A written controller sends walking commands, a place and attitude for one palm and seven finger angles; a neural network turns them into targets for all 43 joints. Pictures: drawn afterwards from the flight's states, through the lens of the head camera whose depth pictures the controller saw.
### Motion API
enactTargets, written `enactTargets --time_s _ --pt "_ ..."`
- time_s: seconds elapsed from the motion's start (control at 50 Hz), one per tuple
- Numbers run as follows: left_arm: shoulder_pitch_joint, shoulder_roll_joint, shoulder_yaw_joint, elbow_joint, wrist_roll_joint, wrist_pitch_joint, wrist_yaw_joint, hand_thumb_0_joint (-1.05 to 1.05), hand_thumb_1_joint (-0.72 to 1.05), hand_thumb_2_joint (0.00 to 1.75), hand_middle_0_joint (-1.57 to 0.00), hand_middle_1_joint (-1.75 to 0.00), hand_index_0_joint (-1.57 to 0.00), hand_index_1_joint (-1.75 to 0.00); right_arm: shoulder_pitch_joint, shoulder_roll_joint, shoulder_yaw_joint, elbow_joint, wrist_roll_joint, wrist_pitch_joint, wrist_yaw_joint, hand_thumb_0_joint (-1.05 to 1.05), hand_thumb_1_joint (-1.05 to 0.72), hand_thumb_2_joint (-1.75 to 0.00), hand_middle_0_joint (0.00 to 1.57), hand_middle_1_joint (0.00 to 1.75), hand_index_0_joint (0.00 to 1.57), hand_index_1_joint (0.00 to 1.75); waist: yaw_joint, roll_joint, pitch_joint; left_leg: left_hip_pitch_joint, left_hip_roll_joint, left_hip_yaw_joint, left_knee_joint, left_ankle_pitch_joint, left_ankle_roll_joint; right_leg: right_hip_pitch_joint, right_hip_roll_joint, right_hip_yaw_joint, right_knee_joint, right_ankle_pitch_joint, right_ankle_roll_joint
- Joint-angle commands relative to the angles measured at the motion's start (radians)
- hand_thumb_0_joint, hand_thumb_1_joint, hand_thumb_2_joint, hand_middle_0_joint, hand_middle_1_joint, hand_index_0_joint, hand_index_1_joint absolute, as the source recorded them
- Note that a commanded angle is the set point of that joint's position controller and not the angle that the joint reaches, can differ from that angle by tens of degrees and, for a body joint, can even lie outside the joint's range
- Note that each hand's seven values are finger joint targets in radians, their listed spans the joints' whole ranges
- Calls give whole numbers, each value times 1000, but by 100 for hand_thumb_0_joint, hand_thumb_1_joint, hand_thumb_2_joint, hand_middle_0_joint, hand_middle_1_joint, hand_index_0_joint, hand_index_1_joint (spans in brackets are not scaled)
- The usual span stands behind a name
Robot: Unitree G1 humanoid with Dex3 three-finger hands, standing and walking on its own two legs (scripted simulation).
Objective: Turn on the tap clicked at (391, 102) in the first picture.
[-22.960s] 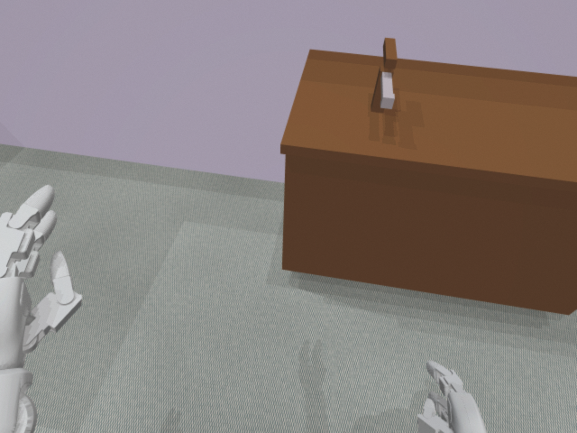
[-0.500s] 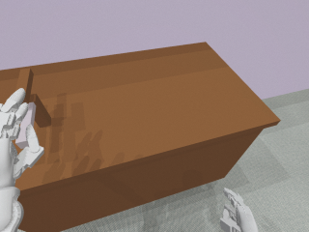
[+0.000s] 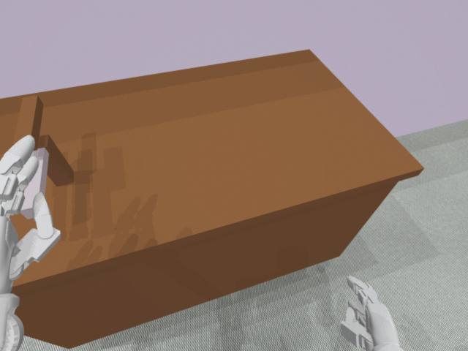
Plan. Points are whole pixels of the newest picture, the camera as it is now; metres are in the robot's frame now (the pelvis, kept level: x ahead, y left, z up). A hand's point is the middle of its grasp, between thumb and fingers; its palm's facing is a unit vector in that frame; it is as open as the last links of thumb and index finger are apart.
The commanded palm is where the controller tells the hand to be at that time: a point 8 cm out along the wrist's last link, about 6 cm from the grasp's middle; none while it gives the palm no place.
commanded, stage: shuffle to correct the standing spot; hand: left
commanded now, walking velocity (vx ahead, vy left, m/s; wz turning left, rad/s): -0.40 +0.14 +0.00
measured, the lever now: (32, 207) +0.31 +0.38 +0.05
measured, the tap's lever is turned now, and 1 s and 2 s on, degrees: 0 0 0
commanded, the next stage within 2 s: come to a stop and stand still in 0.20 s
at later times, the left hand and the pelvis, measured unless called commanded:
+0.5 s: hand out of the picture +0.14 +0.28 +0.18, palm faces +0.43 -0.80 -0.42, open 7.4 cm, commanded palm +0.09 +0.31 +0.18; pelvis -0.07 +0.03 -0.01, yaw +1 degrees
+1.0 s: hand out of the picture +0.12 +0.29 +0.17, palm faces +0.35 -0.86 -0.37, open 7.4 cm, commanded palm +0.09 +0.33 +0.18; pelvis -0.09 +0.06 +0.00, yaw -3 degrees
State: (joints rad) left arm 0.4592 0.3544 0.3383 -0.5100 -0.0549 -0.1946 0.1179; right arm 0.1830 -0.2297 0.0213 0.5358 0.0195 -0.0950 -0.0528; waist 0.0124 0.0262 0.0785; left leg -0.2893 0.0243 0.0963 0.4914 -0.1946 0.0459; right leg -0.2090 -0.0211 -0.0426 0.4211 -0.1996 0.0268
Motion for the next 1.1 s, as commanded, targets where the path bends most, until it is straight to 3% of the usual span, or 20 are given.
enactTargets --time_s 0.0,0.12,0.28,0.34,0.42,0.48,0.54,0.58,0.62,0.64,0.7,0.78,0.82,0.84,0.86,0.88,0.92,1.0,1.04,1.08 --pt "22 177 134 -223 -15 -81 21 0 90 90 -20 -30 -20 -30 -69 -107 -48 -175 -3 -46 -3 0 -90 -90 20 30 20 30 3 -18 -183 41 103 -155 -5 139 -25 13 -146 156 -19 260 -92" --pt "32 208 164 -284 -21 -106 26 0 90 90 -20 -30 -20 -30 -68 -118 -50 -184 -6 -36 -3 0 -90 -90 20 30 20 30 -7 -30 -176 6 96 -206 37 -24 -22 -100 -197 197 9 134 -134" --pt "-12 220 214 -311 -3 -123 35 0 90 90 -20 -30 -20 -30 -56 -116 -47 -178 -18 -74 -1 0 -90 -90 20 30 20 30 1 175 -193 -141 227 -292 -253 -356 58 -49 -10 16 371 -243 -34" --pt "-4 180 174 -301 -10 -97 32 0 90 90 -20 -30 -20 -30 -28 -115 -55 -158 -12 -94 11 0 -90 -90 20 30 20 30 -3 100 -235 50 192 -260 -203 -324 23 -92 -8 -2 181 -197 -34" --pt "-38 191 168 -267 9 -49 34 0 90 90 -20 -30 -20 -30 -44 -112 -55 -141 -10 -79 20 0 -90 -90 20 30 20 30 -1 -1 -194 -24 109 -208 -128 -505 -43 7 -40 66 -23 -205 -87" --pt "-25 148 125 -225 -4 -17 30 0 90 90 -20 -30 -20 -30 -50 -102 -65 -123 -6 -61 17 0 -90 -90 20 30 20 30 -17 -135 -133 141 18 -136 215 -279 -45 -303 -179 266 -162 -369 -177" --pt "-52 149 115 -208 -5 -8 34 0 90 90 -20 -30 -20 -30 -61 -87 -45 -94 -4 -46 24 0 -90 -90 20 30 20 30 -27 -130 -169 129 18 -140 233 -177 -31 -250 -186 227 -97 -226 -165" --pt "-132 144 106 -200 -3 -10 30 0 90 90 -20 -30 -20 -30 -59 -107 -53 -91 4 -42 18 0 -90 -90 20 30 20 30 -36 -73 -88 68 47 -234 11 -303 -18 -253 -89 138 19 -300 -101" --pt "-160 196 144 -223 8 -16 34 0 90 90 -20 -30 -20 -30 -97 -108 -55 -117 10 -55 7 0 -90 -90 20 30 20 30 -24 214 -41 -40 175 -481 -349 -612 2 -185 66 44 283 -288 -26" --pt "-165 187 141 -219 14 -15 32 0 90 90 -20 -30 -20 -30 -96 -88 -52 -114 -2 -60 8 0 -90 -90 20 30 20 30 -18 264 -32 -124 205 -523 -422 -676 -1 -146 92 70 413 -260 -25" --pt "-123 194 156 -235 6 -16 27 0 90 90 -20 -30 -20 -30 -94 -84 -65 -120 -11 -71 26 0 -90 -90 20 30 20 30 15 206 -75 -163 169 -350 -431 -576 -88 -27 104 24 415 -232 -48" --pt "6 161 127 -236 9 -16 20 0 90 90 -20 -30 -20 -30 -75 -73 -53 -130 -13 -74 36 0 -90 -90 20 30 20 30 18 156 -135 -85 114 -248 -322 -468 -65 141 73 -7 -24 -172 -69" --pt "22 163 117 -226 13 -17 16 0 90 90 -20 -30 -20 -30 -64 -70 -51 -126 -18 -62 38 0 -90 -90 20 30 20 30 6 10 -151 -67 51 -177 -121 -311 -58 165 -24 94 -163 -89 -111" --pt "-26 177 117 -241 13 -24 16 0 90 90 -20 -30 -20 -30 -63 -71 -53 -116 -18 -53 36 0 -90 -90 20 30 20 30 4 -96 -151 -20 13 -118 104 -231 -52 71 -136 226 -228 -80 -163" --pt "-66 181 120 -236 7 -28 20 0 90 90 -20 -30 -20 -30 -59 -90 -61 -110 -11 -48 32 0 -90 -90 20 30 20 30 0 -142 -146 -16 -10 -133 339 -189 -50 -52 -246 376 -260 -127 -235" --pt "-64 148 95 -189 1 -14 20 0 90 90 -20 -30 -20 -30 -42 -84 -65 -101 4 -45 31 0 -90 -90 20 30 20 30 -10 -248 -119 -41 0 -195 448 -177 -47 -148 -305 419 -266 -230 -258" --pt "-79 140 90 -143 -7 1 15 0 90 90 -20 -30 -20 -30 -37 -91 -66 -85 11 -31 37 0 -90 -90 20 30 20 30 -35 -215 -110 6 25 -227 404 -169 -38 -226 -267 310 -209 -260 -221" --pt "-146 151 83 -128 0 -29 35 0 90 90 -20 -30 -20 -30 -85 -80 -48 -66 1 -42 6 0 -90 -90 20 30 20 30 -25 27 -79 121 -7 -136 -31 -120 -20 -146 -110 167 -75 -216 -113" --pt "-134 156 84 -221 -1 -35 36 0 90 90 -20 -30 -20 -30 -97 -98 -55 -94 -3 -61 -6 0 -90 -90 20 30 20 30 -2 122 -90 118 104 -283 -140 -36 31 -74 -23 99 39 -73 -59" --pt "-74 197 132 -261 -4 -36 35 0 90 90 -20 -30 -20 -30 -95 -92 -55 -104 2 -68 -2 0 -90 -90 20 30 20 30 4 88 -153 66 120 -278 -115 47 30 37 -15 81 28 19 -40"
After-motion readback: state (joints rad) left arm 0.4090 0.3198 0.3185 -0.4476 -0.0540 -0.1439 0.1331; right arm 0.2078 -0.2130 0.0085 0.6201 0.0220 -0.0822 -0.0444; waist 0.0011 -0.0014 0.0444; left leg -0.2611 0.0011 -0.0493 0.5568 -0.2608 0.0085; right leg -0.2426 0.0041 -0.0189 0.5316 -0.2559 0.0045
